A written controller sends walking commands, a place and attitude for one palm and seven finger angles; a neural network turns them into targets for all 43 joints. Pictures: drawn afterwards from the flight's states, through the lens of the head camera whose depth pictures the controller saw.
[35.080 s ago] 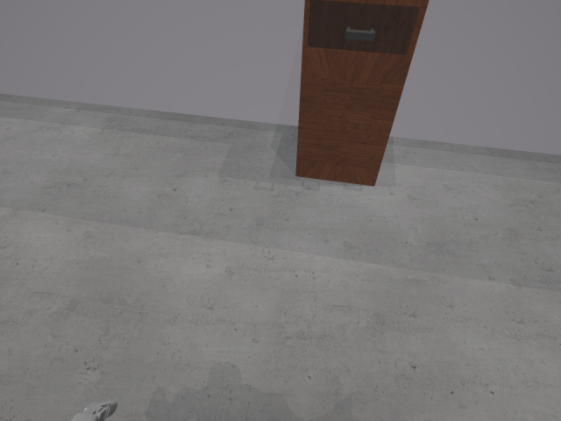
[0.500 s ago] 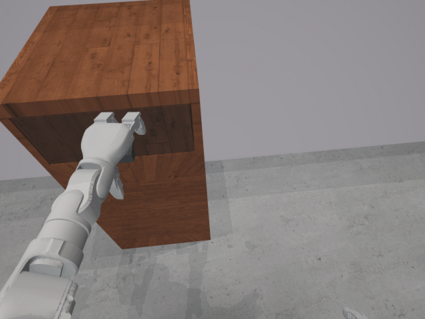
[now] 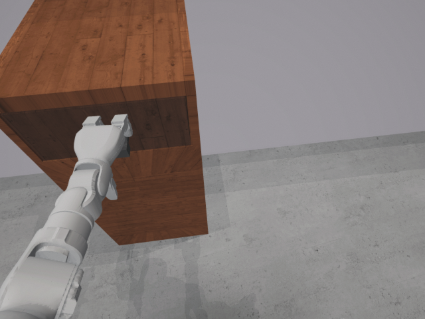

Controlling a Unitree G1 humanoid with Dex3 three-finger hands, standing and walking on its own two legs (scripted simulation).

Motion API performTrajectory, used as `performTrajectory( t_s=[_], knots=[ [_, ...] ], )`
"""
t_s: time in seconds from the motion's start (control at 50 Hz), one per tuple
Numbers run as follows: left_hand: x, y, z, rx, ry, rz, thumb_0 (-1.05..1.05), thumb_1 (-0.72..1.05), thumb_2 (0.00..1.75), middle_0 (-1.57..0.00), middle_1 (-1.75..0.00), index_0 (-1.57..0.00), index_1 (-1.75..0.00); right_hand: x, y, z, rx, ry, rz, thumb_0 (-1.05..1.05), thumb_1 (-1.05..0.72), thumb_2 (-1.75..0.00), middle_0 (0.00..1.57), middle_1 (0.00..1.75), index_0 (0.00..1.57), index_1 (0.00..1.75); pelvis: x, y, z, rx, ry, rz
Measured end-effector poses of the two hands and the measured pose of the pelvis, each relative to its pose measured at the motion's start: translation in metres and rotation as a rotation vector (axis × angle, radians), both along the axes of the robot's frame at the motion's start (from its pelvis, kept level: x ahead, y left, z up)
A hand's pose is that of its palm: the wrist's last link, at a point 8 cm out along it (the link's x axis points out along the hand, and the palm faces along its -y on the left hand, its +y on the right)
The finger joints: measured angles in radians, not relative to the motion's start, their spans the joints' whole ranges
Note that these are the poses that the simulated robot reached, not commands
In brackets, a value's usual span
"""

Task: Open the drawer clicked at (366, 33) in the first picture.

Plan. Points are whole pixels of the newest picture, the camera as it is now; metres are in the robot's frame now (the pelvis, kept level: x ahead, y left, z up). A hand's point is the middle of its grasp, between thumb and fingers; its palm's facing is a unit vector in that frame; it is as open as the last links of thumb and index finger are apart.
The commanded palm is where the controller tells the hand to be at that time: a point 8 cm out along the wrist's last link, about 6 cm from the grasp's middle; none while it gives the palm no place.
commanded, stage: lower the fingers behind the handle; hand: left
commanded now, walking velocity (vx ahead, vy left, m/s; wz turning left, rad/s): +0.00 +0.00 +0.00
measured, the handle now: (106, 143) +0.47 +0.26 +0.02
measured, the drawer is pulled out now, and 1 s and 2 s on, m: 0.00 0.00 0.00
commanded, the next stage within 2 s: lift the fingers back up to retry in 0.88 s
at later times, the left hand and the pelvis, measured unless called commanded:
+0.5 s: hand (112, 160) +0.42 +0.23 +0.03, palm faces -0.01 -0.01 -1.00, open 14.2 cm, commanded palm +0.39 +0.24 +0.06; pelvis -0.01 -0.01 +0.00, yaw -1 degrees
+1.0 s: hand (112, 155) +0.43 +0.23 +0.03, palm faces +0.00 +0.01 -1.00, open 13.7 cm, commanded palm +0.40 +0.24 +0.06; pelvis -0.02 +0.00 -0.01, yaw -1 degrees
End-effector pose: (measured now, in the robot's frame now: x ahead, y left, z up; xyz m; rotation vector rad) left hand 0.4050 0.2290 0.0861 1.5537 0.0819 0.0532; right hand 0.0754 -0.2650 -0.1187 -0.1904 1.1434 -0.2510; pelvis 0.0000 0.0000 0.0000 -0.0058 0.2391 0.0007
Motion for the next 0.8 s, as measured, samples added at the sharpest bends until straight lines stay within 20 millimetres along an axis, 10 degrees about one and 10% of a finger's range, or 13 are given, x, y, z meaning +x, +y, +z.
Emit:
performTrajectory(
  t_s=[0.8],
  knots=[
    [0.000, -0.007, -0.005, 0.034, -0.038, 0.069, 0.00, -0.49, 0.30, -0.32, -1.20, -0.25, -1.33, -0.028, -0.006, -0.009, 0.009, 0.044, -0.019, 0.01, -0.91, -0.89, 0.20, 0.30, 0.20, 0.30, -0.014, -0.008, -0.007, 0.002, 0.031, -0.004]
  ],
)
